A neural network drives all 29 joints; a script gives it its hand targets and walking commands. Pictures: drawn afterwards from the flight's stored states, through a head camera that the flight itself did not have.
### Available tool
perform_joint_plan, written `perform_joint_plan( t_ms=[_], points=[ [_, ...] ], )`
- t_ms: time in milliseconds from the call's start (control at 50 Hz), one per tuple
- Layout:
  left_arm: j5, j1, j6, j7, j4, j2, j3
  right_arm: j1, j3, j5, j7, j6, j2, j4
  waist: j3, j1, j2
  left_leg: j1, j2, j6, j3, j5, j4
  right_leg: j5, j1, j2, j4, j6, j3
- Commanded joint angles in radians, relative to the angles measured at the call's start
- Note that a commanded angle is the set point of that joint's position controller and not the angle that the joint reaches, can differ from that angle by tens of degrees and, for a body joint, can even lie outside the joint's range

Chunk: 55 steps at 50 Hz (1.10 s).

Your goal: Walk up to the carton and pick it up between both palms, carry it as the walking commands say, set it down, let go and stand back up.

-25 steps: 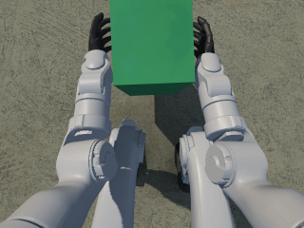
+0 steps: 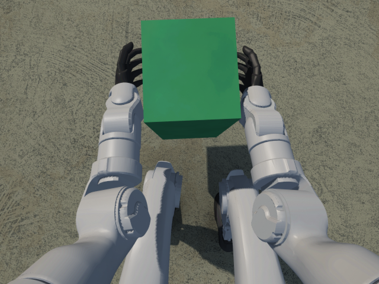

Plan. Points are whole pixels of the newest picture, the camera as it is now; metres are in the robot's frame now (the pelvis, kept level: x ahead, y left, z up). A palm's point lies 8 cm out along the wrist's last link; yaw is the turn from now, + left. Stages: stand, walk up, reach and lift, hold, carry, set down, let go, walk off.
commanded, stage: reach and lift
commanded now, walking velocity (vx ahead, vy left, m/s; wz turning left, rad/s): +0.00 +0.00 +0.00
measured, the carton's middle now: (189, 94) +0.48 +0.06 -0.15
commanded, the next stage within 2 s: none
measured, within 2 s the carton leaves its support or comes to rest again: neither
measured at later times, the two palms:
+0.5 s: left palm (116, 77) +0.45 +0.18 +0.00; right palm (265, 80) +0.46 -0.07 -0.01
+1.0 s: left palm (103, 65) +0.44 +0.17 +0.07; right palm (288, 71) +0.45 -0.08 +0.06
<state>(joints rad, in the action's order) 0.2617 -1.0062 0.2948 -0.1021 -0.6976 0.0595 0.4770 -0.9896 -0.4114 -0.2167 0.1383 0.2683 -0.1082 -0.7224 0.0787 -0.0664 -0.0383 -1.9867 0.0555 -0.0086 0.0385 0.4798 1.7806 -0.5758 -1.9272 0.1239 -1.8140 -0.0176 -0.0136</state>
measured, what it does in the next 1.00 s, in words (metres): rises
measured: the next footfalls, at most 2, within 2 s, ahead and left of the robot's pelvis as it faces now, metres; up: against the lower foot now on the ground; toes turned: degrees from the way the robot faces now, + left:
none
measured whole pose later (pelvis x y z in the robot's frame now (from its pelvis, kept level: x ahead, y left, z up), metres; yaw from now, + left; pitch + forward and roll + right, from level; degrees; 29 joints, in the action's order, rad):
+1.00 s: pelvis +0.04 +0.00 +0.12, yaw +1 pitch +31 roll -1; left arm 0.28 -0.75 0.27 -0.08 -0.66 0.14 0.45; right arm -0.71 -0.40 -0.25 0.12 0.24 -0.19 -0.66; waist 0.15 -0.06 -0.04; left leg -1.49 0.06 -0.01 0.06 0.46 1.40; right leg -0.54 -1.44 0.11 -1.43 0.01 -0.03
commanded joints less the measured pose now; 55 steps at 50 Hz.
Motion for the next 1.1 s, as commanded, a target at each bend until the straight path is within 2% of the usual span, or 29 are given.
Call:
perform_joint_plan(
  t_ms=[0, 560, 1080],
  points=[
    [-0.086, -0.52, -0.005, 0.22, -0.084, 0.994, -0.477, -0.654, 0.46, 0.083, -0.168, -0.033, -0.949, 0.006, 0.975, -0.029, 0.027, 0.732, 0.124, 0.0, -0.042, -0.208, -0.18, 0.166, 0.353, 0.117, 0.217, -0.002, 0.029],
    [-0.076, -0.369, -0.011, 0.216, -0.078, 1.046, -0.497, -0.491, 0.481, 0.062, -0.17, -0.034, -1.008, 0.02, 0.922, -0.021, 0.026, 0.918, 0.122, 0.005, -0.013, -0.223, -0.372, 0.199, 0.571, 0.099, 0.418, 0.003, -0.006],
    [-0.058, -0.173, -0.049, 0.218, -0.055, 1.083, -0.525, -0.28, 0.523, 0.037, -0.181, -0.067, -1.04, 0.048, 0.794, -0.012, 0.029, 1.152, 0.105, 0.017, 0.025, -0.307, -0.575, 0.283, 0.822, 0.08, 0.632, 0.018, -0.049]
  ],
)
